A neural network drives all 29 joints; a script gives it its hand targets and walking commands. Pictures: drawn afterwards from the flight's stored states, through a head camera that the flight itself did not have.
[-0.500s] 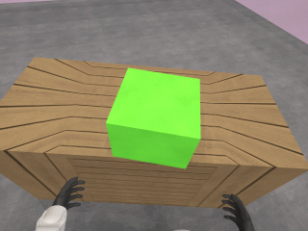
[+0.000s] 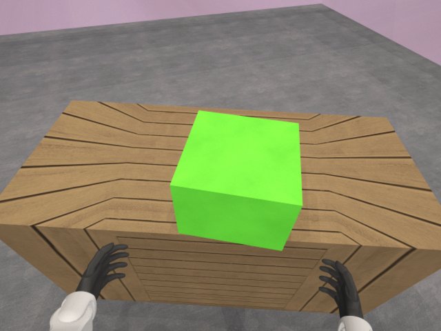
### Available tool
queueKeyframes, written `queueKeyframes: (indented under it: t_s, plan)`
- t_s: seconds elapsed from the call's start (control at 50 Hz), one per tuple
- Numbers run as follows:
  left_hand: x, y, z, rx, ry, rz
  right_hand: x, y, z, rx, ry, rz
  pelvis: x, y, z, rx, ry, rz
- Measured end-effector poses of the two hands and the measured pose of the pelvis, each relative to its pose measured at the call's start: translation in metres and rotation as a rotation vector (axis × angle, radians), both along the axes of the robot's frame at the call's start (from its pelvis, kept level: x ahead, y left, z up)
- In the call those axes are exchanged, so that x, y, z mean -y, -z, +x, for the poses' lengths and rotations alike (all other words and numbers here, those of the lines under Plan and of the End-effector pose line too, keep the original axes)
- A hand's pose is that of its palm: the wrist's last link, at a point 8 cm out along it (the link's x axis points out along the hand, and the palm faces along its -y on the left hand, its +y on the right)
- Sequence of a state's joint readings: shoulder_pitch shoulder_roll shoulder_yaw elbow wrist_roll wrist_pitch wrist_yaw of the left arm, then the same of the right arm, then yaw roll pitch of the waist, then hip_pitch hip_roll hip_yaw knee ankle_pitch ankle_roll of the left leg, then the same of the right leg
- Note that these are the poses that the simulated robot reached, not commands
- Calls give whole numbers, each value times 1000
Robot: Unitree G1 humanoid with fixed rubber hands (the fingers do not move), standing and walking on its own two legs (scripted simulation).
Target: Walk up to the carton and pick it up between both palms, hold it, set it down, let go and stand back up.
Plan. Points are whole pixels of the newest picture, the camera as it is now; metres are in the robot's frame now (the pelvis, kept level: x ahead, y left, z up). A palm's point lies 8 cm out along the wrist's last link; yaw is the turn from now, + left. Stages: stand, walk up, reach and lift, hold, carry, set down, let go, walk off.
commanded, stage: reach and lift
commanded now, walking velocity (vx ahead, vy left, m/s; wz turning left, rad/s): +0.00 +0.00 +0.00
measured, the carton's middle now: (238, 178) +0.47 -0.04 -0.05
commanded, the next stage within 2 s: none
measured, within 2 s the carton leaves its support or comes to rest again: neither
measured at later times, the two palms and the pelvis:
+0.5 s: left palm (81, 267) +0.23 +0.27 -0.02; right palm (326, 279) +0.22 -0.20 -0.04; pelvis +0.01 +0.02 -0.01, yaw +2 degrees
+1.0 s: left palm (99, 216) +0.31 +0.25 +0.02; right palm (335, 239) +0.28 -0.22 +0.01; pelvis +0.01 +0.01 +0.00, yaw +2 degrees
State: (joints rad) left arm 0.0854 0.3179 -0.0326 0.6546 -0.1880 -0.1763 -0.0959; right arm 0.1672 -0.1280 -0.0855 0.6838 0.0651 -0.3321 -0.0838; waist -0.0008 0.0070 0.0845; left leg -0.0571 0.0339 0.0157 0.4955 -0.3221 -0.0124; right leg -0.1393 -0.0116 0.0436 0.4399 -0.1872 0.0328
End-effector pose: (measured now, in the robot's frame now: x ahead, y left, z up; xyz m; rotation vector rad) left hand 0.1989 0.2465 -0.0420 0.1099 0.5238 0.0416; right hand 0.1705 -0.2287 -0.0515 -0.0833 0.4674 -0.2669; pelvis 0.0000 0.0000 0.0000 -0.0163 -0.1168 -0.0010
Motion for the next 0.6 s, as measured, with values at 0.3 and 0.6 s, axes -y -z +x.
queueKeyframes:
  t_s: [0.3,0.6]
  plan:
    - [-17,-16,14,161,36,-8,-28,-3,28,147,45,83,-7,6,11,-24,-23,-19]
    - [-19,-23,38,221,54,-53,-29,-20,56,210,60,73,-18,8,6,-40,-29,-28]
